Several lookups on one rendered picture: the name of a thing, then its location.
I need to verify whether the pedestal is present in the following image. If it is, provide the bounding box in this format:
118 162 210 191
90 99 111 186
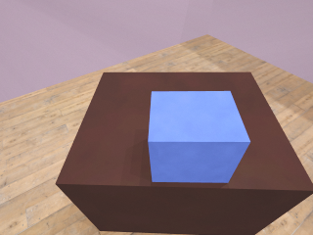
55 71 313 235

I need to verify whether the carton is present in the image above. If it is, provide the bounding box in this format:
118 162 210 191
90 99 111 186
148 91 250 183

